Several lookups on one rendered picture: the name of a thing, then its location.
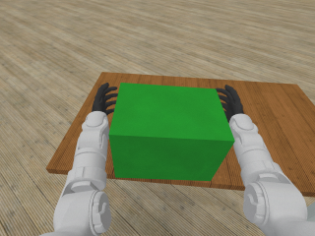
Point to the robot left upper arm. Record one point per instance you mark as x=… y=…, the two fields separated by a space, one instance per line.
x=82 y=214

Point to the table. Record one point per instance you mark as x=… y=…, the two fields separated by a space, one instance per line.
x=283 y=114

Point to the carton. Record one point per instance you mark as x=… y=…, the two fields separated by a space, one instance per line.
x=168 y=133

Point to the robot right forearm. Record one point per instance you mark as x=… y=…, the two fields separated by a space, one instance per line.
x=252 y=154

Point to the robot left hand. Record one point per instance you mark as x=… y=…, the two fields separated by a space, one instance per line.
x=100 y=99

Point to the robot left forearm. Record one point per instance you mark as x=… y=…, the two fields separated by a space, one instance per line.
x=88 y=170

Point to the robot right upper arm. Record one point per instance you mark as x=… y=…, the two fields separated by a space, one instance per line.
x=278 y=209

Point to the robot right hand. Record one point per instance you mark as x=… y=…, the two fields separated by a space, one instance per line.
x=233 y=104

